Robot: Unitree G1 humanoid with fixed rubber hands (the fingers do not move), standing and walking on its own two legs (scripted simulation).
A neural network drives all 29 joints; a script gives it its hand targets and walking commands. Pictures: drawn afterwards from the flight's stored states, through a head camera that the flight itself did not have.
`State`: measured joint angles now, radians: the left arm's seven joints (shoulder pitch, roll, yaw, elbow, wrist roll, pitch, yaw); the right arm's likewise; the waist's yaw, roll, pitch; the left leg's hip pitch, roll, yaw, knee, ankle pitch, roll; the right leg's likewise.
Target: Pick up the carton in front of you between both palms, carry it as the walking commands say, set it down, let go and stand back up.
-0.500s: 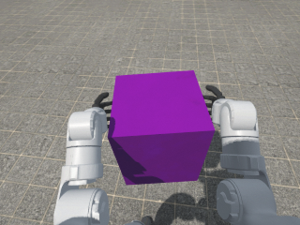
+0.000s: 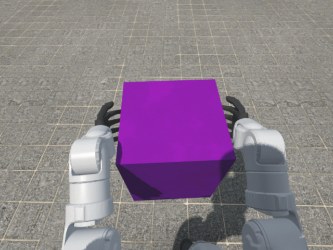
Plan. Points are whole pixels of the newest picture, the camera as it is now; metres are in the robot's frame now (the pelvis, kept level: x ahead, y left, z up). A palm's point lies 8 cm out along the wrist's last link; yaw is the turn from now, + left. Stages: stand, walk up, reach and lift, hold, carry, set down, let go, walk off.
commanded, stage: carry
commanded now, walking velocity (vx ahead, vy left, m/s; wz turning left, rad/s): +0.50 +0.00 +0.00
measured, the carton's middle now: (171, 145) +0.36 -0.01 +0.04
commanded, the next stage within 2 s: none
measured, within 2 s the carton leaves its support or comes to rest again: neither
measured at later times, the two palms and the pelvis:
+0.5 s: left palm (103, 59) +0.62 +0.16 +0.13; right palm (202, 53) +0.62 -0.14 +0.13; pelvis +0.29 +0.01 +0.01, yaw +0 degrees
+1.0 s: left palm (115, 24) +0.87 +0.15 +0.12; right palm (193, 21) +0.86 -0.15 +0.12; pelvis +0.61 +0.00 +0.01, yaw -1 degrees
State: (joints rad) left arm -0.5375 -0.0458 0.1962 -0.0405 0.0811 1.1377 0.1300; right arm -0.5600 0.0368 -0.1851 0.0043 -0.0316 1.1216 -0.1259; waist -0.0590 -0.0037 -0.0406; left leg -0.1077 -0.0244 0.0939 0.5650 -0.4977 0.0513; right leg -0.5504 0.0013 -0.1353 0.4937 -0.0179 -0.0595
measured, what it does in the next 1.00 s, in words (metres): walks ahead: left foot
